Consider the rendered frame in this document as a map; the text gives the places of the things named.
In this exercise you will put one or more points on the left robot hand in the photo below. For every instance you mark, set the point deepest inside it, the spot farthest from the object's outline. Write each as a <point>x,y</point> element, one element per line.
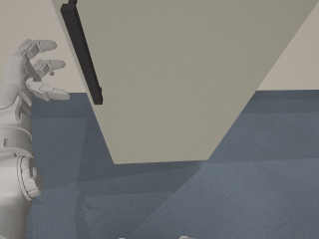
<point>18,70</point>

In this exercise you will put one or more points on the robot left forearm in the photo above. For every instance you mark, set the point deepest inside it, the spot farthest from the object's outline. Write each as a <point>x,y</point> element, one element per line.
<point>15,124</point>

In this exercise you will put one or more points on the fridge door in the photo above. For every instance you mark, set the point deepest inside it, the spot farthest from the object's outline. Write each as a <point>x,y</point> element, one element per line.
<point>176,74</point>

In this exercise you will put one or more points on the handle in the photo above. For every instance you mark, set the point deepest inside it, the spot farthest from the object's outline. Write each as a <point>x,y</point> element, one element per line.
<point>74,26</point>

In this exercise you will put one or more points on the left robot upper arm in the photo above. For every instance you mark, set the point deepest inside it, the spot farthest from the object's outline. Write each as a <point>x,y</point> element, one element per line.
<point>20,183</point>

